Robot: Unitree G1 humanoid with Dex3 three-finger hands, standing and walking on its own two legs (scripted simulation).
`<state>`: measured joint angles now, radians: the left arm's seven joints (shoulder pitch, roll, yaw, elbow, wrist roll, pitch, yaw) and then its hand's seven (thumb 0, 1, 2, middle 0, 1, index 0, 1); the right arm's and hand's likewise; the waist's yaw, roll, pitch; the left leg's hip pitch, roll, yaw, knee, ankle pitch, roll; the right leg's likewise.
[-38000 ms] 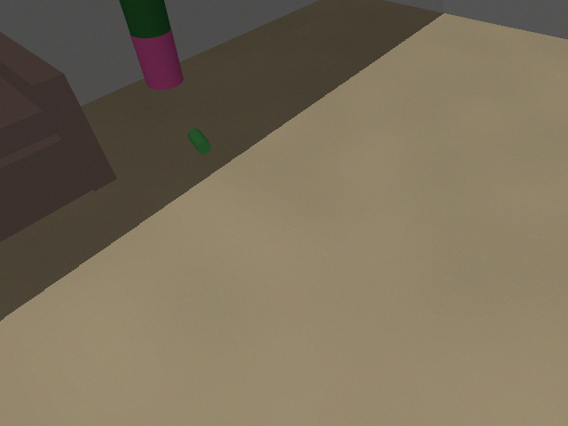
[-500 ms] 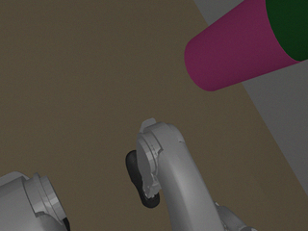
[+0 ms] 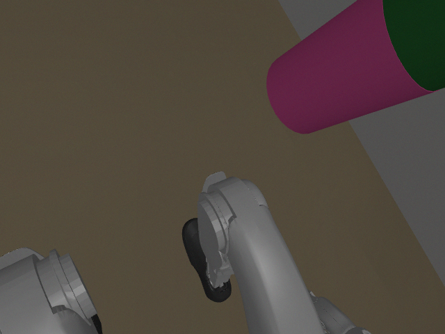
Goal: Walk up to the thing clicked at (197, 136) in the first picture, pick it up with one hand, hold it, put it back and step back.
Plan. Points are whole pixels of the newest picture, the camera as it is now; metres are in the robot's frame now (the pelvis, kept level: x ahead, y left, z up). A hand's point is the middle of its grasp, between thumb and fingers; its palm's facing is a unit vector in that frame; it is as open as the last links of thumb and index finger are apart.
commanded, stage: settle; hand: left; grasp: from above
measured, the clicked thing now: out of the picture +0.49 +0.32 -0.26
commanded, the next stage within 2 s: lift in 0.76 s
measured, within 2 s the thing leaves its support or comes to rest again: leaves its support in 0.16 s
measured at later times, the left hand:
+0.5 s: hand out of the picture +0.48 +0.35 -0.16, palm faces -0.44 -0.09 -0.89, open 11.0 cm
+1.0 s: hand out of the picture +0.47 +0.35 -0.10, palm faces -0.46 -0.09 -0.88, open 11.0 cm
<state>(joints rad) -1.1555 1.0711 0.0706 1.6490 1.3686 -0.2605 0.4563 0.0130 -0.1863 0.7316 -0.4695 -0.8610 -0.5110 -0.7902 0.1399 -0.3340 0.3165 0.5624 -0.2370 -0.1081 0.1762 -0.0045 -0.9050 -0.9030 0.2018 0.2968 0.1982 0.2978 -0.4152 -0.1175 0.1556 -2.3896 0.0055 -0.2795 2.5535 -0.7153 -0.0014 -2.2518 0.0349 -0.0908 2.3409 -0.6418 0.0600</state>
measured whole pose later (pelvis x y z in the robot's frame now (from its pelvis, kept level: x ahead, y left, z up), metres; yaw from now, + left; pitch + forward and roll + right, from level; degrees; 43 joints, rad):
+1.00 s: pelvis -0.01 +0.00 +0.04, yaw +6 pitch +35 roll -12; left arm -1.10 0.86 0.01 1.28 1.25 -0.22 0.09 0.01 -0.13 0.57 -0.57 -0.71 -0.61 -0.65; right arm 0.22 -0.30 0.14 0.58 -0.11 0.07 0.10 0.00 -0.90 -0.90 0.20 0.30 0.20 0.30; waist -0.31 0.01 -0.02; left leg -2.36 -0.01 -0.17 2.37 -0.63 0.02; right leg -2.24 -0.02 -0.02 2.23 -0.61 0.04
